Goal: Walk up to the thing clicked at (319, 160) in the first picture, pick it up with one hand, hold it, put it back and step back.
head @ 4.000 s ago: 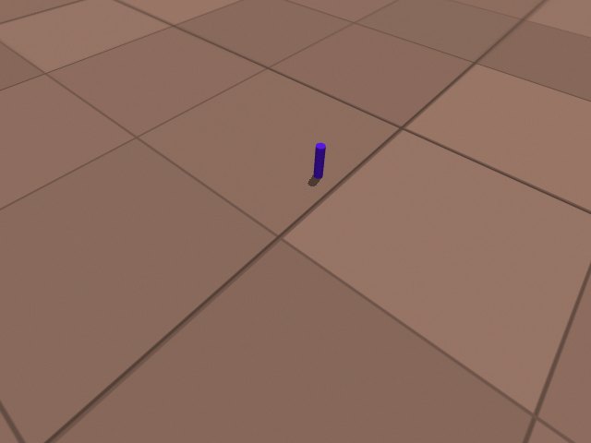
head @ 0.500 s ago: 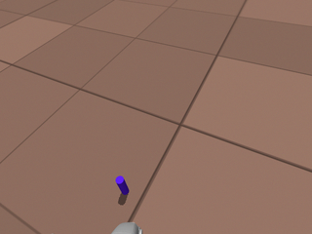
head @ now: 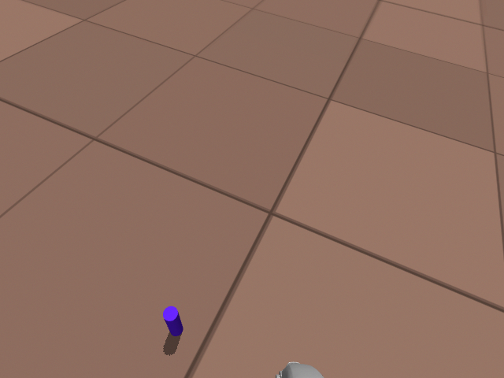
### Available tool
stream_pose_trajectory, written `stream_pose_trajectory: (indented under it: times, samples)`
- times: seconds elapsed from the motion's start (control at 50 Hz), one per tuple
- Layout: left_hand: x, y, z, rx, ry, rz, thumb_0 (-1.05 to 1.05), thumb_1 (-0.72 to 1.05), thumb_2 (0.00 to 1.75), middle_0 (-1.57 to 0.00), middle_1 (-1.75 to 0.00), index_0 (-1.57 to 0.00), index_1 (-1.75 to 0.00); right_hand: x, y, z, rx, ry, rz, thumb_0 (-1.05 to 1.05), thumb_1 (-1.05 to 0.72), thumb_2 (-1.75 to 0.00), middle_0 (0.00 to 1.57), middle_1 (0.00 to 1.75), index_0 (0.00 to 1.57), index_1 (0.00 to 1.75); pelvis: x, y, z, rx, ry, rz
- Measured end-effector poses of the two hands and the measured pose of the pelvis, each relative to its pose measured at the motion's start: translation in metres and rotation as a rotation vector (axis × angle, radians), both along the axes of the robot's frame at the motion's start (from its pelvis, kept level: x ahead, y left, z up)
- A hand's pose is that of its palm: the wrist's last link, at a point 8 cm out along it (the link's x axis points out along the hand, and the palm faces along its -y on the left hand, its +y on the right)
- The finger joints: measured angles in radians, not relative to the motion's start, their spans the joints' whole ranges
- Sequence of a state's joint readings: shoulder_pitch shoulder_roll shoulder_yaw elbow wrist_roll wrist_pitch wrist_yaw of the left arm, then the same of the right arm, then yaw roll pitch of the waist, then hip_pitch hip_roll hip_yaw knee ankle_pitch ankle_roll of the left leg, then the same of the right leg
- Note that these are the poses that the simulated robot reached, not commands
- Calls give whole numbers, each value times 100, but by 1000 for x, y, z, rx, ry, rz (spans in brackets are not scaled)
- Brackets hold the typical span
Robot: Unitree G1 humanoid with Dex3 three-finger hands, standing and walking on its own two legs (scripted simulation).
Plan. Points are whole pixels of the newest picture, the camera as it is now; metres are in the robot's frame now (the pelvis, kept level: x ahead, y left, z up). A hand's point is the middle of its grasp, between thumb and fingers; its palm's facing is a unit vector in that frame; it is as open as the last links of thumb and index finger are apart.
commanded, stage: walk up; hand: left
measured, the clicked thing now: (173, 322) +0.38 +0.22 -0.67
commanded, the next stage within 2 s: stand in 1.54 s
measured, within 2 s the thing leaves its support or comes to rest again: neither
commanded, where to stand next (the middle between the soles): +0.09 -0.03 m, yaw +1 degrees
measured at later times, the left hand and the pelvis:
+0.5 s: hand out of the picture +0.14 +0.22 -0.14, palm faces -0.02 -0.95 -0.32, open 7.4 cm; pelvis +0.02 -0.02 +0.01, yaw +0 degrees
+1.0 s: hand out of the picture +0.12 +0.23 -0.14, palm faces +0.01 -0.94 -0.33, open 7.4 cm; pelvis +0.04 -0.02 +0.02, yaw +0 degrees
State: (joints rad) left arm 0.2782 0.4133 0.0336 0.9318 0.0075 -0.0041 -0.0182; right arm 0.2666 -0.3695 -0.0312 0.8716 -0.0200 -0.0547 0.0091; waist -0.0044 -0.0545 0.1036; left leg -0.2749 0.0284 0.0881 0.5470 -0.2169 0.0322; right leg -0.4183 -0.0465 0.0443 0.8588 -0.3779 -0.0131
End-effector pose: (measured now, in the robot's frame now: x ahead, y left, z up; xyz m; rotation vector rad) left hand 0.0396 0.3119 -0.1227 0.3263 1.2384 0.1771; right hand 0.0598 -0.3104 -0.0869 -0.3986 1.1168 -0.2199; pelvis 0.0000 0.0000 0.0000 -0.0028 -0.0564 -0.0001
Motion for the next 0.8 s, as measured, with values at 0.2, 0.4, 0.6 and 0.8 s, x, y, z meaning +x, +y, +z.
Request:
stream_pose_trajectory:
  times: [0.2,0.4,0.6,0.8]
  samples:
    - [20,-19,13,74,-23,1,1,91,89,-20,-30,-20,-30,19,-14,-41,82,24,-35,1,-90,-90,20,30,20,30,9,-20,-10,0,-8,-13]
    - [69,-42,20,12,-106,-20,1,91,89,-20,-30,-20,-30,16,-6,-37,119,73,-35,1,-90,-90,20,30,20,30,16,-24,2,13,1,-8]
    - [93,-51,17,-34,-104,-13,1,91,89,-20,-30,-20,-30,17,-21,-19,59,112,-59,1,-90,-90,20,30,20,30,28,-25,10,8,11,-4]
    - [80,-45,17,-19,-33,22,1,91,89,-20,-30,-20,-30,43,-22,-15,56,92,-56,1,-90,-90,20,30,20,30,36,-26,14,3,14,0]
